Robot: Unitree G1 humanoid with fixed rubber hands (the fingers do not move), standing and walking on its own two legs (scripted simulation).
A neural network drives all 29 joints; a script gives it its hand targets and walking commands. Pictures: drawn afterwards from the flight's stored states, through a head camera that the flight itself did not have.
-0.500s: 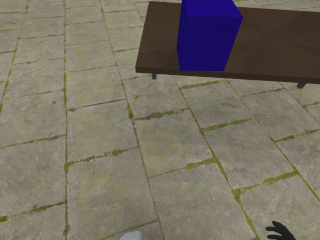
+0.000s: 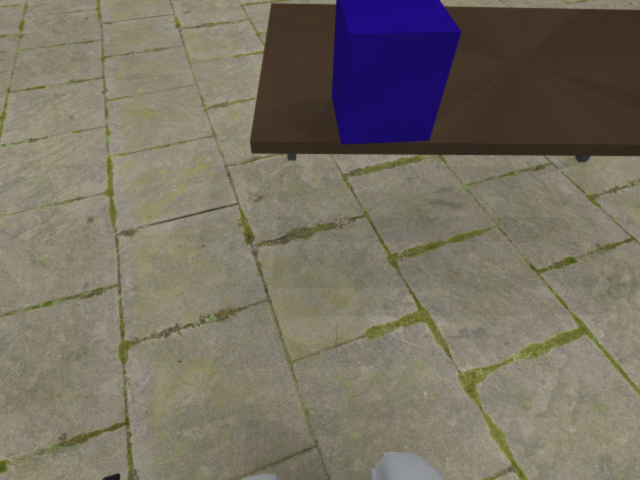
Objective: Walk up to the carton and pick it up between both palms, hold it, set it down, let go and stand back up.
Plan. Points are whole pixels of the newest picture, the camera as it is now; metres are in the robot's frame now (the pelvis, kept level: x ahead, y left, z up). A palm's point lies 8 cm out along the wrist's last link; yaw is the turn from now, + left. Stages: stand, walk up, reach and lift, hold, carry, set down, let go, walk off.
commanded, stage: walk up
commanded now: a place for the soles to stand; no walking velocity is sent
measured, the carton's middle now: (385, 69) +0.90 -0.13 +0.02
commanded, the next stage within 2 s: none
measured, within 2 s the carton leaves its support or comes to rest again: neither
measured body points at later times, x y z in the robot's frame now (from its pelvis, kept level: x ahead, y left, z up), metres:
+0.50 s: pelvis +0.01 -0.02 +0.00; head +0.03 -0.02 +0.45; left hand +0.15 +0.27 -0.12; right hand +0.08 -0.31 -0.13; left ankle +0.01 +0.11 -0.73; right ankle +0.06 -0.15 -0.73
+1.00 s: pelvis +0.03 -0.03 +0.01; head +0.02 -0.03 +0.46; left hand +0.08 +0.29 -0.11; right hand +0.10 -0.33 -0.12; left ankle +0.00 +0.10 -0.73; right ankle +0.05 -0.15 -0.71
